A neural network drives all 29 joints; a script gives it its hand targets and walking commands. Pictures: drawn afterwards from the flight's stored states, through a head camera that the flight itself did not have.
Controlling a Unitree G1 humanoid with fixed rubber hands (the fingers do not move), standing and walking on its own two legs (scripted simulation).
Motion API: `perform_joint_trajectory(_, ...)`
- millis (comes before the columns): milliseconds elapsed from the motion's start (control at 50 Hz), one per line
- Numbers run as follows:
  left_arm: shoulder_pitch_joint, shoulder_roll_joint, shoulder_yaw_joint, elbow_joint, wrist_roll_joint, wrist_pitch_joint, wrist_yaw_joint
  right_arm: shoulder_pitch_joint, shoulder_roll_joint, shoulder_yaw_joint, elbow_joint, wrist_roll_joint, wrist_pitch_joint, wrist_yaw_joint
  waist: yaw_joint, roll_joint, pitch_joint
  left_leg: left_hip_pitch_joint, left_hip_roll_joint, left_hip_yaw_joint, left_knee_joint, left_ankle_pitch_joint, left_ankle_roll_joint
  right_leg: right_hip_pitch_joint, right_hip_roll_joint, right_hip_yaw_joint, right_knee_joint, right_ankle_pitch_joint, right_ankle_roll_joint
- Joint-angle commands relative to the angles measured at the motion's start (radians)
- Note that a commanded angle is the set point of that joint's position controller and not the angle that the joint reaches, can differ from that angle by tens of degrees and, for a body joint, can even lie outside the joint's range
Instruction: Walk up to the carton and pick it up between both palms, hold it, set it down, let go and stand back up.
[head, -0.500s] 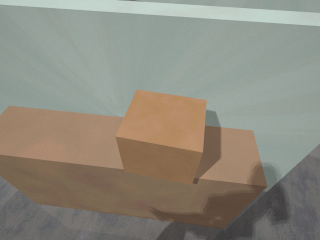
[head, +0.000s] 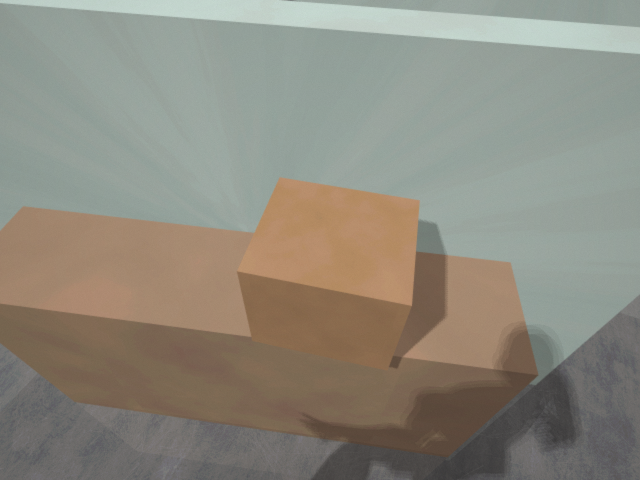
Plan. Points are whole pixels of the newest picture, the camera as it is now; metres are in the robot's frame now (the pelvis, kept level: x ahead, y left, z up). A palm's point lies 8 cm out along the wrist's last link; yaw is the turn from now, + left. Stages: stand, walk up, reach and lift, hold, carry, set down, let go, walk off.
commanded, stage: walk up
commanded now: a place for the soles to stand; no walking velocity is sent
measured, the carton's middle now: (333, 273) +0.47 -0.01 -0.07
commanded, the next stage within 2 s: reach and lift in 0.06 s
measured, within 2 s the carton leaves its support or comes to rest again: neither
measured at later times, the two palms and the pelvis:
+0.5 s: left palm out of the picture +0.15 +0.29 -0.08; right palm out of the picture +0.12 -0.28 -0.08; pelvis -0.02 +0.00 +0.00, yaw -1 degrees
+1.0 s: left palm (92, 451) +0.18 +0.29 -0.05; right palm out of the picture +0.14 -0.21 -0.06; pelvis -0.02 +0.02 +0.02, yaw -2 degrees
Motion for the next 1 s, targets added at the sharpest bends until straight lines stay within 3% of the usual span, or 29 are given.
perform_joint_trajectory(0,-0.016,0.204,0.042,-0.075,-0.012,-0.022,0.021,-0.02,-0.232,-0.046,-0.016,-0.018,-0.037,-0.018,-0.003,0.057,-0.152,0.055,0.119,-0.119,-0.123,0.321,0.158,0.09,-0.022,0.046,-0.106,0.14,-0.048)
perform_joint_trajectory(40,0.007,0.203,0.041,-0.064,-0.008,-0.021,0.021,-0.059,-0.232,-0.041,-0.03,-0.017,-0.032,-0.018,0.018,0.084,-0.133,-0.006,0.133,-0.161,-0.127,0.232,0.175,0.106,-0.02,0.078,-0.141,0.031,-0.054)
perform_joint_trajectory(60,-0.438,0.182,0.022,-0.374,-0.029,0.163,0.069,-0.502,-0.098,-0.144,0.088,-0.139,-0.197,0.026,-0.045,0.063,-0.059,-0.117,0.076,0.217,-0.069,-0.078,-0.004,-0.076,0.048,-0.029,-0.107,-0.02,-0.048)
perform_joint_trajectory(80,-0.357,0.171,0.025,-0.406,-0.026,0.272,0.089,-0.423,-0.185,-0.192,0.134,-0.139,-0.225,0.047,-0.066,0.049,-0.001,-0.132,0.096,0.22,-0.038,-0.139,0.027,-0.107,0.047,-0.022,-0.055,-0.037,-0.06)
perform_joint_trajectory(120,-0.363,0.177,0.016,-0.471,0.008,0.356,0.083,-0.393,-0.185,-0.207,0.098,-0.143,-0.221,0.05,-0.066,-0.021,-0.038,-0.088,0.091,0.238,-0.008,-0.14,0.061,-0.105,0.041,-0.02,-0.054,-0.038,-0.068)
perform_joint_trajectory(180,-0.3,0.183,0.069,-0.541,0.048,0.378,0.07,-0.327,-0.188,-0.17,0.063,-0.115,-0.211,0.043,-0.048,0.013,-0.055,-0.003,0.088,0.243,-0.049,0.006,0.055,-0.018,0.048,-0.024,-0.105,0.116,-0.044)
perform_joint_trajectory(320,-0.173,0.192,0.134,-0.547,0.043,0.332,0.038,-0.243,-0.083,-0.092,-0.064,-0.053,-0.236,-0.005,-0.003,-0.114,-0.17,0.103,0.036,0.254,-0.076,0.119,0.053,0.128,0.03,0.029,-0.187,0.4,0.021)
perform_joint_trajectory(380,-0.157,0.185,0.142,-0.556,0.024,0.303,0.028,-0.215,-0.051,-0.068,-0.092,-0.04,-0.252,-0.017,-0.007,-0.11,-0.187,0.128,0.025,0.255,-0.094,0.155,0.045,0.186,0.025,0.038,-0.214,0.468,0.034)
perform_joint_trajectory(520,-0.132,0.14,0.109,-0.599,-0.032,0.223,0.022,-0.165,0.009,-0.055,-0.159,-0.03,-0.301,-0.039,-0.017,-0.058,-0.234,0.221,0.02,0.257,-0.161,0.156,0.043,0.17,0.035,0.019,-0.283,0.333,0.028)
perform_joint_trajectory(660,-0.126,0.121,0.053,-0.604,-0.083,0.155,0.027,-0.152,0.048,-0.057,-0.206,-0.016,-0.317,-0.048,-0.03,0.013,-0.228,0.202,0.039,0.256,-0.238,0.073,0.039,0.167,0.052,0.014,-0.332,0.156,-0.001)
perform_joint_trajectory(800,-0.129,0.125,0.019,-0.596,-0.111,0.074,0.029,-0.152,0.096,-0.052,-0.248,0.016,-0.345,-0.06,-0.022,0.054,-0.246,0.206,0.036,0.255,-0.288,0.078,0.036,0.2,0.064,0.014,-0.354,0.161,-0.003)
perform_joint_trajectory(980,-0.095,0.128,-0.002,-0.552,-0.161,-0.048,0.003,-0.129,0.166,-0.03,-0.285,0.067,-0.39,-0.08,-0.012,0.041,-0.255,0.271,0.021,0.258,-0.287,0.154,0.032,0.176,0.057,0.033,-0.385,0.186,0.0)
